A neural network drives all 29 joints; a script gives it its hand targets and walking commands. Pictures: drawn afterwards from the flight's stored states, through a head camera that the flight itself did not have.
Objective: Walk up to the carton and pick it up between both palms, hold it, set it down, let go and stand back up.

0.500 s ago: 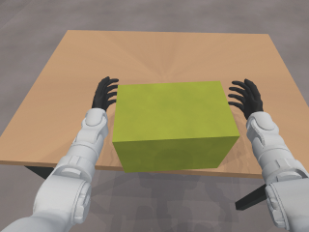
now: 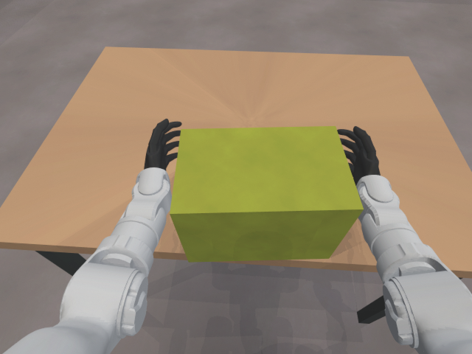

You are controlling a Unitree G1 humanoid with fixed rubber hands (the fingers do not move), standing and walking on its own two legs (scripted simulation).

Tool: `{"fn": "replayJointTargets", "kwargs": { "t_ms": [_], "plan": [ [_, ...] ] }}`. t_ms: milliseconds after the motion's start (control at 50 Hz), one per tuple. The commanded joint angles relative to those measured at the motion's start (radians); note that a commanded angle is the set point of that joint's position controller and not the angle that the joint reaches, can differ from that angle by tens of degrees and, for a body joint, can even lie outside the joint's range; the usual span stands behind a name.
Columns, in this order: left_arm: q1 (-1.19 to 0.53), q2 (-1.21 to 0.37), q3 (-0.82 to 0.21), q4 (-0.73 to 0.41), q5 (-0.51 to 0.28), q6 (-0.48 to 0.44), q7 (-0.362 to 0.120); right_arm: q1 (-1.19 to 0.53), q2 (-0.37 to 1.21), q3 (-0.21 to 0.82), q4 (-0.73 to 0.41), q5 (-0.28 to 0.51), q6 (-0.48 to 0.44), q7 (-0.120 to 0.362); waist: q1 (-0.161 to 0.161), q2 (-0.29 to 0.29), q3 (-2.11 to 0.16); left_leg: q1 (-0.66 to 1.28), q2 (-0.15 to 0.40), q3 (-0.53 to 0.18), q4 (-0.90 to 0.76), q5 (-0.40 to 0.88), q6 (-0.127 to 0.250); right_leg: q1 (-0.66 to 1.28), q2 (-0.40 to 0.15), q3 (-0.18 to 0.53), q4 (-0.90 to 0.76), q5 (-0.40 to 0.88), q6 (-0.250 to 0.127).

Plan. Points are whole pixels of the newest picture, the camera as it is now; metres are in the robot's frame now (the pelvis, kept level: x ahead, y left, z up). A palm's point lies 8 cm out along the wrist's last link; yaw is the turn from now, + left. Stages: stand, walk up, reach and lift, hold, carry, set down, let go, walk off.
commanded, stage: reach and lift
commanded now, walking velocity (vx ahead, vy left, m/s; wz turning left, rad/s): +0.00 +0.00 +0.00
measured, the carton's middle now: (258, 197) +0.39 -0.01 +0.02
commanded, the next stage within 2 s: none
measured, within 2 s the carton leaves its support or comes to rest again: leaves its support in 1.30 s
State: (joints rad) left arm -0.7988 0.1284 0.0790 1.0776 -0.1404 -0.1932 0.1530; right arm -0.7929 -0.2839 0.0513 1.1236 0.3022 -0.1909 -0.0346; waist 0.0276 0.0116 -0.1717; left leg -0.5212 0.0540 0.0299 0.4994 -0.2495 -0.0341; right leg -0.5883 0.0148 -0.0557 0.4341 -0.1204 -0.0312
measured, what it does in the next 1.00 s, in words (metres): stands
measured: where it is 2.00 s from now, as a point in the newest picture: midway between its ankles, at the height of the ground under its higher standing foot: outside the picture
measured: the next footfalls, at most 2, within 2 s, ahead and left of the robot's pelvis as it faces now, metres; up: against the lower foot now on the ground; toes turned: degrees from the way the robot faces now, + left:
none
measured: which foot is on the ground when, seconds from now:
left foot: down 0.00-1.00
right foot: down 0.00-1.00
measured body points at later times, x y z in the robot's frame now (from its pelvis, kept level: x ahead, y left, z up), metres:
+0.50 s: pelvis +0.00 +0.00 +0.00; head +0.06 -0.01 +0.45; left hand +0.43 +0.18 +0.07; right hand +0.44 -0.19 +0.07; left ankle -0.02 +0.14 -0.73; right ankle +0.04 -0.10 -0.73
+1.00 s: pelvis +0.02 +0.01 +0.01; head +0.06 +0.01 +0.46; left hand +0.43 +0.17 +0.08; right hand +0.43 -0.19 +0.08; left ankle -0.02 +0.14 -0.73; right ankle +0.04 -0.10 -0.73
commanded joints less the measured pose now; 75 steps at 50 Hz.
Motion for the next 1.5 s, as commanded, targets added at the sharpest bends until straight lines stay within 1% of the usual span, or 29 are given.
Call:
{"fn": "replayJointTargets", "kwargs": {
  "t_ms": [0, 180, 380, 580, 620, 660, 680, 720, 740, 780, 820, 860, 920, 1020, 1160, 1240, 1300, 1340, 1420, 1480],
  "plan": [
    [-0.386, 0.010, -0.028, -0.140, 0.012, -0.036, -0.021, -0.445, -0.075, -0.006, -0.137, -0.001, -0.034, -0.003, -0.014, -0.046, -0.590, 0.100, -0.063, 0.008, -0.027, 0.307, -0.019, 0.470, 0.011, 0.062, 0.013, 0.282, 0.042],
    [-0.380, -0.017, -0.025, -0.132, 0.019, -0.057, -0.024, -0.440, -0.034, -0.006, -0.140, -0.017, -0.031, -0.002, -0.013, -0.049, -0.579, 0.100, -0.062, 0.005, -0.032, 0.303, -0.014, 0.460, 0.007, 0.064, 0.003, 0.258, 0.041],
    [-0.384, -0.048, -0.016, -0.135, 0.037, -0.079, -0.030, -0.439, 0.023, -0.025, -0.159, -0.055, -0.026, 0.000, -0.013, -0.048, -0.577, 0.086, -0.065, 0.005, -0.047, 0.292, -0.006, 0.478, 0.000, 0.068, -0.004, 0.250, 0.042],
    [-0.378, -0.119, -0.007, -0.153, 0.081, -0.097, -0.052, -0.417, 0.122, -0.051, -0.184, -0.126, -0.028, 0.018, -0.019, -0.049, -0.562, 0.094, -0.068, 0.008, -0.075, 0.294, 0.001, 0.522, -0.007, 0.065, -0.021, 0.270, 0.046],
    [-0.384, -0.169, -0.014, -0.153, 0.102, -0.101, -0.068, -0.416, 0.191, -0.050, -0.193, -0.157, -0.032, 0.031, -0.021, -0.049, -0.553, 0.091, -0.071, 0.008, -0.087, 0.290, 0.004, 0.545, -0.011, 0.064, -0.029, 0.284, 0.048],
    [-0.393, -0.260, -0.032, -0.150, 0.136, -0.106, -0.101, -0.412, 0.305, -0.047, -0.205, -0.213, -0.041, 0.058, -0.031, -0.046, -0.543, 0.098, -0.074, 0.009, -0.106, 0.281, 0.005, 0.580, -0.018, 0.056, -0.039, 0.313, 0.051],
    [-0.396, -0.328, -0.047, -0.148, 0.162, -0.108, -0.126, -0.406, 0.391, -0.043, -0.216, -0.253, -0.049, 0.077, -0.040, -0.043, -0.535, 0.101, -0.077, 0.009, -0.119, 0.278, 0.004, 0.612, -0.022, 0.051, -0.046, 0.344, 0.054],
    [-0.394, -0.519, -0.088, -0.132, 0.219, -0.112, -0.193, -0.394, 0.613, -0.020, -0.244, -0.343, -0.065, 0.126, -0.060, -0.031, -0.496, 0.095, -0.085, 0.006, -0.156, 0.258, 0.005, 0.697, -0.032, 0.041, -0.060, 0.424, 0.059],
    [-0.381, -0.566, -0.104, -0.129, 0.232, -0.118, -0.213, -0.377, 0.656, -0.014, -0.257, -0.369, -0.074, 0.144, -0.068, -0.013, -0.493, 0.095, -0.087, 0.003, -0.171, 0.257, 0.000, 0.732, -0.034, 0.038, -0.060, 0.460, 0.057],
    [-0.358, -0.583, -0.102, -0.131, 0.252, -0.122, -0.224, -0.346, 0.668, -0.017, -0.263, -0.393, -0.085, 0.162, -0.072, 0.000, -0.456, 0.093, -0.088, -0.002, -0.197, 0.234, -0.004, 0.761, -0.035, 0.034, -0.063, 0.469, 0.054],
    [-0.342, -0.568, -0.078, -0.131, 0.274, -0.110, -0.221, -0.327, 0.654, -0.036, -0.250, -0.409, -0.087, 0.173, -0.067, -0.006, -0.378, 0.094, -0.083, -0.004, -0.225, 0.185, 0.000, 0.744, -0.033, 0.028, -0.080, 0.398, 0.055],
    [-0.327, -0.563, -0.065, -0.143, 0.290, -0.090, -0.215, -0.315, 0.648, -0.053, -0.247, -0.425, -0.088, 0.183, -0.057, -0.012, -0.335, 0.115, -0.077, 0.000, -0.238, 0.165, 0.004, 0.710, -0.029, 0.021, -0.096, 0.331, 0.054],
    [-0.303, -0.577, -0.073, -0.184, 0.305, -0.057, -0.201, -0.306, 0.646, -0.060, -0.265, -0.437, -0.093, 0.191, -0.050, -0.011, -0.333, 0.171, -0.071, 0.003, -0.228, 0.202, 0.001, 0.675, -0.019, 0.007, -0.109, 0.317, 0.049],
    [-0.253, -0.605, -0.097, -0.259, 0.319, -0.015, -0.188, -0.291, 0.640, -0.042, -0.296, -0.422, -0.109, 0.191, -0.048, -0.012, -0.352, 0.225, -0.068, 0.002, -0.200, 0.304, -0.009, 0.687, -0.007, -0.008, -0.104, 0.419, 0.049],
    [-0.221, -0.646, -0.148, -0.352, 0.321, 0.002, -0.173, -0.309, 0.645, 0.021, -0.364, -0.387, -0.158, 0.177, -0.044, -0.014, -0.400, 0.221, -0.071, -0.003, -0.172, 0.422, -0.016, 0.755, -0.005, -0.010, -0.076, 0.598, 0.056],
    [-0.246, -0.678, -0.194, -0.411, 0.310, -0.022, -0.157, -0.352, 0.643, 0.058, -0.418, -0.378, -0.216, 0.166, -0.045, -0.017, -0.471, 0.219, -0.069, -0.007, -0.154, 0.486, -0.023, 0.784, -0.004, -0.014, -0.057, 0.682, 0.057],
    [-0.295, -0.704, -0.224, -0.447, 0.307, -0.075, -0.147, -0.405, 0.639, 0.068, -0.445, -0.398, -0.295, 0.156, -0.049, -0.023, -0.541, 0.224, -0.066, -0.009, -0.141, 0.527, -0.030, 0.789, -0.004, -0.023, -0.048, 0.724, 0.056],
    [-0.310, -0.703, -0.211, -0.426, 0.326, -0.114, -0.147, -0.420, 0.620, 0.052, -0.406, -0.426, -0.348, 0.150, -0.051, -0.028, -0.531, 0.226, -0.063, -0.007, -0.149, 0.509, -0.030, 0.773, -0.006, -0.029, -0.055, 0.694, 0.052],
    [-0.328, -0.686, -0.138, -0.331, 0.377, -0.185, -0.161, -0.425, 0.571, -0.044, -0.242, -0.506, -0.453, 0.134, -0.053, -0.037, -0.451, 0.255, -0.052, 0.011, -0.183, 0.423, -0.032, 0.686, -0.004, -0.051, -0.101, 0.531, 0.038],
    [-0.343, -0.671, -0.097, -0.267, 0.405, -0.215, -0.167, -0.433, 0.549, -0.116, -0.121, -0.551, -0.504, 0.117, -0.058, -0.029, -0.389, 0.275, -0.048, 0.022, -0.202, 0.360, -0.035, 0.615, -0.002, -0.062, -0.138, 0.400, 0.026]
  ]
}}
